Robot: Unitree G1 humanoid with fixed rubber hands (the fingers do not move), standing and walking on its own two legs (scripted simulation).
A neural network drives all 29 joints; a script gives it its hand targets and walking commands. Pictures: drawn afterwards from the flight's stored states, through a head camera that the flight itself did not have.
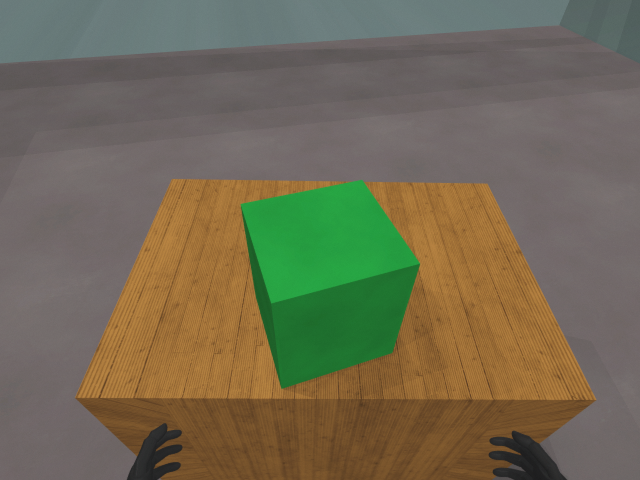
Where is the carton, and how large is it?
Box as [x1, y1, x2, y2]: [241, 180, 419, 388]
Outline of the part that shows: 362,180 241,204 255,294 281,388 392,352 419,263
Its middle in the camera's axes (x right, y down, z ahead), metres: +0.00 +0.08 +0.66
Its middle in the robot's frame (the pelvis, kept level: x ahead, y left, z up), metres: +0.45 +0.01 -0.05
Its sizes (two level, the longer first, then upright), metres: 0.210 0.200 0.250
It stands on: a pedestal, 0.60 m high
